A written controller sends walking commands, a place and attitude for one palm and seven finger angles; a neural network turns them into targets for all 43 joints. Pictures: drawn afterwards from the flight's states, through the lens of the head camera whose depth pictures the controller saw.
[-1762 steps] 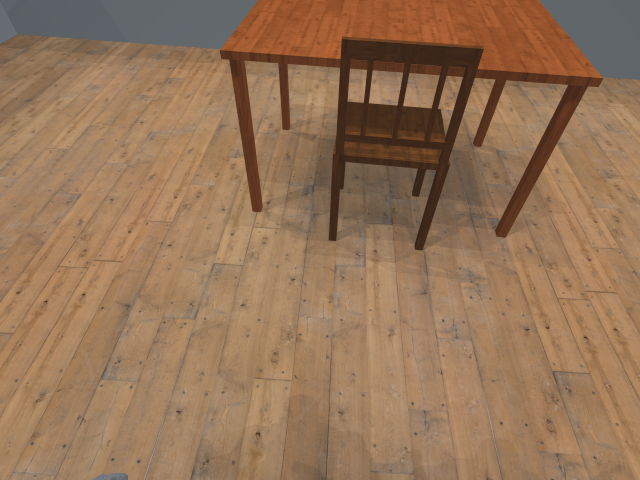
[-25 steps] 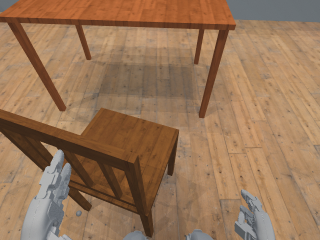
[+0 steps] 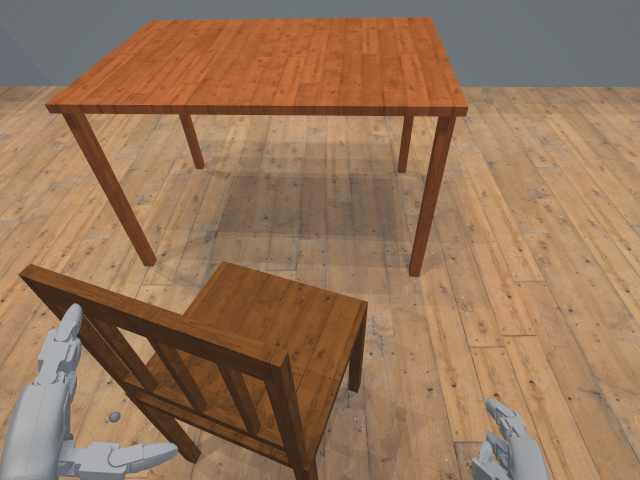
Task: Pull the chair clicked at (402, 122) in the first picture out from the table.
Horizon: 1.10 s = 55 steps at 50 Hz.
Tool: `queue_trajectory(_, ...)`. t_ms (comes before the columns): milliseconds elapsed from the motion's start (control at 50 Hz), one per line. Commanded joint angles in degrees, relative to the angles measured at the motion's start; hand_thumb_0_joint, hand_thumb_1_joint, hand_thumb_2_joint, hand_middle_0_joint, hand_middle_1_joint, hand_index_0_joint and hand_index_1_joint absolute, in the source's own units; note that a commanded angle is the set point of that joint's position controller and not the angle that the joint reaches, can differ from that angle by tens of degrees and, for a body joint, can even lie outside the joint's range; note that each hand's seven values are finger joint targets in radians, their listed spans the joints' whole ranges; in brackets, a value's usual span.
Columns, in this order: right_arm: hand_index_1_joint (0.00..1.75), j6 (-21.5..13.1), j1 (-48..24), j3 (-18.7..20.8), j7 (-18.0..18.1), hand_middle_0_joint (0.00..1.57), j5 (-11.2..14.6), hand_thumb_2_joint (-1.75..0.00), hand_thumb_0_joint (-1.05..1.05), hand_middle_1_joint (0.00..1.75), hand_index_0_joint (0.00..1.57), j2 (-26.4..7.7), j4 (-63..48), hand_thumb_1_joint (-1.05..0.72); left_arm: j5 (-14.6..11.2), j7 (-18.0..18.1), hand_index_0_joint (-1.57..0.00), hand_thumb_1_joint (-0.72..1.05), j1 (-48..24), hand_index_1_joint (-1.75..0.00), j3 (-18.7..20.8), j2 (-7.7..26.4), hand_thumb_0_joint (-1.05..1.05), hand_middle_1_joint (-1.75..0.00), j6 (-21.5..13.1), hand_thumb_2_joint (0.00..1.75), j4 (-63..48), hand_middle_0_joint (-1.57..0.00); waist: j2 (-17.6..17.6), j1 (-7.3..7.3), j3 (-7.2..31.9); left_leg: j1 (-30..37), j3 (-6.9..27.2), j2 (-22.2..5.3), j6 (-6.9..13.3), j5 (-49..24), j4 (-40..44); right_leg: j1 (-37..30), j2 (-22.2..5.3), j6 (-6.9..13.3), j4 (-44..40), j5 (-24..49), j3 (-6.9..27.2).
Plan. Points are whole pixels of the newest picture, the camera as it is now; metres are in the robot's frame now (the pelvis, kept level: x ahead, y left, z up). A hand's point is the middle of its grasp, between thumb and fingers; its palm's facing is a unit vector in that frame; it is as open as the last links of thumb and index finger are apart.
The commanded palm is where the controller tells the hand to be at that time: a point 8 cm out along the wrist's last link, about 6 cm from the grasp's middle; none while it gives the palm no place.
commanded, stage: draw the hand back to the body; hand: left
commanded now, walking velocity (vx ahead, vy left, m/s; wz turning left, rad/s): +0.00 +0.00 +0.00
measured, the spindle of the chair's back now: (181, 375) +0.29 +0.25 -0.09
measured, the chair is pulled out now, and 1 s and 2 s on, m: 0.65 0.65 0.65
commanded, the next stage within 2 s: step back with the hand held close in 0.82 s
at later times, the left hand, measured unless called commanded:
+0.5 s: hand (51, 311) +0.21 +0.26 +0.20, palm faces +0.47 -0.77 -0.43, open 8.7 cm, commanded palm +0.16 +0.30 +0.20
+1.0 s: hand (45, 322) +0.20 +0.26 +0.20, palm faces +0.46 -0.79 -0.40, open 7.4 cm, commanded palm +0.15 +0.30 +0.20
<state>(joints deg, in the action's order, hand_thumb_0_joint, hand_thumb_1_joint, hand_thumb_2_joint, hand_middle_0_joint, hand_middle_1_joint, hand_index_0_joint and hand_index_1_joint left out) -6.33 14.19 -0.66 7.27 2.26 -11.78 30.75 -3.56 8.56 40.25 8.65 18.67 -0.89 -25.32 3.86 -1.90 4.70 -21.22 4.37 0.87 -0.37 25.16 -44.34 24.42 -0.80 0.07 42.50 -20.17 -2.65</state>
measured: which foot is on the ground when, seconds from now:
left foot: down 0.00-1.00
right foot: down 0.00-1.00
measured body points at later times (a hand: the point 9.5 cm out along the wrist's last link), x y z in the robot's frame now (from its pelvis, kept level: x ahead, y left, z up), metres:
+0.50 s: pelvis +0.02 +0.00 +0.03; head +0.00 -0.03 +0.47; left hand +0.18 +0.30 +0.22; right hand +0.20 -0.22 -0.06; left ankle -0.02 +0.13 -0.71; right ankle +0.02 -0.12 -0.71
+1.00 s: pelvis +0.00 +0.00 +0.03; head -0.02 -0.02 +0.48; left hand +0.17 +0.30 +0.22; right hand +0.19 -0.22 -0.06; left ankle -0.02 +0.13 -0.71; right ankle +0.02 -0.12 -0.71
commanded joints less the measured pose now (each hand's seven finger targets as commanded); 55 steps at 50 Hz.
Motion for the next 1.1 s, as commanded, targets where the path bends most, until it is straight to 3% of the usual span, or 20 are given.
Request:
queue_trajectory(0,0.30,-4.25,-7.23,1.31,0.15,0.20,-0.53,-0.90,0.00,0.30,0.20,-5.68,-7.98,-0.90,0.95,2.36,-0.10,0.14,-4.61,-0.14,7.80,8.65,0.00,-0.14,-4.29,0.53,-12.14,-0.10,-0.76,-0.32,-0.09,1.23,-1.33,-0.60,1.39,-11.59,12.37,-8.98,-1.20,1.42,-11.11,5.04,0.41)
queue_trajectory(40,0.30,-4.78,-7.85,1.23,-0.20,0.20,-0.60,-0.90,0.00,0.30,0.20,-5.80,-7.01,-0.90,1.10,2.42,-0.10,0.21,-5.88,-0.16,9.22,9.78,0.00,-0.16,-4.50,0.57,-11.81,-0.10,1.05,-0.73,-0.82,2.58,-1.18,-0.50,1.16,-13.91,13.74,-11.09,-1.08,1.64,-12.19,7.27,0.41)
queue_trajectory(100,0.30,-5.16,-8.42,1.27,-0.66,0.20,-0.92,-0.90,0.00,0.30,0.20,-5.71,-5.91,-0.90,0.81,2.05,-0.12,0.32,-7.00,-0.18,9.93,9.11,0.00,-0.18,-5.16,0.62,-10.82,-0.12,-2.01,-0.82,-2.06,4.99,-1.56,-0.77,1.20,-16.01,15.67,-12.74,-0.99,1.32,-13.65,9.77,0.26)
queue_trajectory(160,0.30,-5.53,-8.83,1.30,-1.15,0.20,-1.09,-0.90,0.00,0.30,0.20,-5.61,-4.83,-0.90,0.80,1.72,-0.13,0.43,-8.04,-0.20,11.56,9.52,0.00,-0.20,-5.78,0.67,-10.67,-0.13,-0.28,-1.10,-2.07,7.03,-1.94,-0.74,1.13,-19.24,17.08,-15.05,-1.10,1.38,-14.71,13.15,0.46)
queue_trajectory(240,0.30,-5.54,-9.45,1.66,-1.54,0.20,-1.35,-0.90,0.00,0.30,0.20,-5.89,-3.75,-0.90,0.53,1.47,-0.16,0.57,-11.01,-0.23,14.58,11.45,0.00,-0.23,-6.50,0.74,-10.64,-0.16,-2.34,-1.33,-2.05,9.01,-2.06,-1.00,1.19,-21.63,18.53,-17.08,-0.71,1.37,-16.38,15.72,0.76)
queue_trajectory(260,0.30,-5.53,-9.48,1.58,-1.68,0.20,-1.37,-0.90,0.00,0.30,0.20,-5.82,-3.63,-0.90,0.47,1.22,-0.16,0.61,-11.14,-0.24,14.28,10.55,0.00,-0.24,-6.69,0.76,-10.74,-0.16,-1.08,-1.19,-1.94,9.99,-2.38,-1.07,1.16,-22.15,18.97,-17.21,-0.82,1.26,-16.48,16.09,0.84)
queue_trajectory(340,0.30,-5.58,-9.89,1.73,-2.12,0.20,-1.59,-0.90,0.00,0.30,0.20,-5.95,-2.65,-0.90,0.27,1.21,-0.18,0.75,-14.08,-0.27,17.59,12.98,0.00,-0.27,-7.22,0.83,-11.24,-0.18,0.37,-1.64,-1.18,11.68,-2.57,-1.02,1.05,-24.84,19.83,-19.32,-0.77,1.33,-17.67,18.94,0.94)
queue_trajectory(420,0.30,-5.08,-9.92,1.86,-2.36,0.20,-1.65,-0.90,0.00,0.30,0.20,-6.16,-2.09,-0.90,-0.42,0.92,-0.20,0.90,-17.16,-0.30,19.65,13.65,0.00,-0.30,-7.88,0.90,-9.94,-0.20,-2.18,-1.58,-0.74,12.77,-2.93,-1.18,1.30,-25.66,20.76,-20.54,-0.82,1.02,-18.31,20.18,0.87)
queue_trajectory(460,0.30,-4.63,-10.16,1.98,-2.61,0.20,-1.59,-0.90,0.00,0.30,0.20,-6.02,-1.64,-0.90,-0.45,0.20,-0.20,0.90,-14.47,-0.30,17.43,10.44,0.00,-0.30,-7.46,0.90,-6.22,-0.20,-1.29,-1.41,-3.11,12.52,-3.25,-1.34,1.20,-25.76,21.24,-19.70,-0.80,1.04,-18.87,19.79,0.69)
queue_trajectory(520,0.30,-3.97,-10.49,2.46,-3.00,0.20,-1.58,-0.90,0.00,0.30,0.20,-6.45,-1.92,-0.90,-0.60,-0.22,-0.20,0.90,-14.13,-0.30,17.37,10.81,0.00,-0.30,-7.71,0.90,-6.70,-0.20,-3.36,-1.63,-1.74,12.96,-3.44,-1.37,1.58,-25.56,21.54,-20.66,-0.85,0.86,-19.30,20.08,0.79)
queue_trajectory(640,0.30,-4.38,-10.98,2.33,-2.72,0.20,-1.69,-0.90,0.00,0.30,0.20,-6.45,-2.18,-0.90,-0.22,0.21,-0.20,0.90,-16.48,-0.30,19.10,14.10,0.00,-0.30,-7.98,0.90,-11.22,-0.20,0.69,-1.86,-0.10,13.92,-3.43,-1.18,1.40,-24.82,22.37,-21.87,-0.69,1.04,-20.36,19.21,1.47)
queue_trajectory(700,0.30,-4.78,-10.85,2.07,-2.73,0.20,-1.65,-0.90,0.00,0.30,0.20,-6.10,-1.89,-0.90,-0.14,0.44,-0.20,0.90,-16.51,-0.30,18.47,13.08,0.00,-0.30,-8.02,0.90,-11.14,-0.20,1.75,-1.74,-1.14,13.97,-3.38,-1.22,1.20,-24.16,22.90,-21.55,-0.72,1.12,-20.50,17.99,1.22)
queue_trajectory(780,0.30,-4.62,-11.23,2.26,-2.59,0.20,-1.64,-0.90,0.00,0.30,0.20,-6.20,-1.68,-0.90,-0.41,0.08,-0.20,0.90,-16.30,-0.30,17.74,11.82,0.00,-0.30,-7.81,0.90,-8.11,-0.20,-1.63,-1.54,-3.71,13.42,-3.50,-1.32,1.48,-21.91,23.37,-20.26,-0.47,0.99,-21.49,15.93,1.29)
queue_trajectory(840,0.30,-4.67,-11.32,2.27,-2.66,0.20,-1.65,-0.90,0.00,0.30,0.20,-6.41,-1.51,-0.90,-0.25,-0.06,-0.20,0.90,-17.16,-0.30,17.65,11.95,0.00,-0.30,-7.89,0.90,-8.01,-0.20,0.24,-1.52,-4.24,13.02,-3.33,-1.15,1.37,-20.68,23.60,-19.95,-0.37,1.18,-21.95,14.41,1.51)
queue_trajectory(920,0.30,-5.09,-11.40,2.16,-2.86,0.20,-1.67,-0.90,0.00,0.30,0.20,-6.61,-1.91,-0.90,-0.19,-0.17,-0.20,0.90,-19.92,-0.30,15.99,11.39,0.00,-0.30,-8.49,0.90,-10.40,-0.20,-0.29,-1.28,-2.67,13.65,-3.12,-1.12,1.59,-19.47,24.07,-20.24,-0.55,1.05,-21.79,13.02,1.43)
queue_trajectory(940,0.30,-4.07,-10.06,1.56,-3.02,0.20,-0.95,-0.90,0.00,0.30,0.20,-7.40,-4.40,-0.90,0.06,0.60,-0.20,0.90,-31.69,-0.30,25.38,21.07,0.00,-0.30,-11.56,0.90,-14.31,-0.20,3.64,-0.18,-8.41,9.17,-0.94,-2.19,2.42,-14.63,23.83,-16.32,-3.14,0.87,-24.49,13.43,7.85)
queue_trajectory(980,0.30,-2.44,-9.50,2.06,-3.04,0.20,-1.68,-0.90,0.00,0.30,0.20,-6.87,-2.37,-0.90,0.64,-0.06,-0.20,0.90,-18.59,-0.30,20.98,13.85,0.00,-0.30,-11.36,0.90,-5.13,-0.20,-4.72,0.13,-6.14,10.63,-0.61,-2.32,2.40,-15.37,21.85,-15.27,-4.50,1.25,-25.31,14.36,7.97)
queue_trajectory(1020,0.30,-0.70,-10.19,2.50,-3.24,0.20,-2.00,-0.90,0.00,0.30,0.20,-7.43,-3.62,-0.90,1.13,-0.42,-0.20,0.90,-14.29,-0.30,18.52,11.50,0.00,-0.30,-10.93,0.90,-5.70,-0.20,-3.10,0.23,-3.81,11.08,-0.82,-2.84,2.35,-19.03,21.94,-15.67,-4.58,0.96,-23.86,17.14,7.03)
queue_trajectory(1080,0.30,0.95,-10.60,2.97,-2.98,0.20,-2.14,-0.90,0.00,0.30,0.20,-7.39,-4.56,-0.90,1.47,-0.07,-0.20,0.90,-11.21,-0.30,19.33,12.38,0.00,-0.30,-10.85,0.90,-8.11,-0.20,-1.00,0.03,0.80,10.98,-0.60,-4.21,2.15,-25.93,22.99,-18.45,-4.15,0.34,-20.42,22.17,4.87)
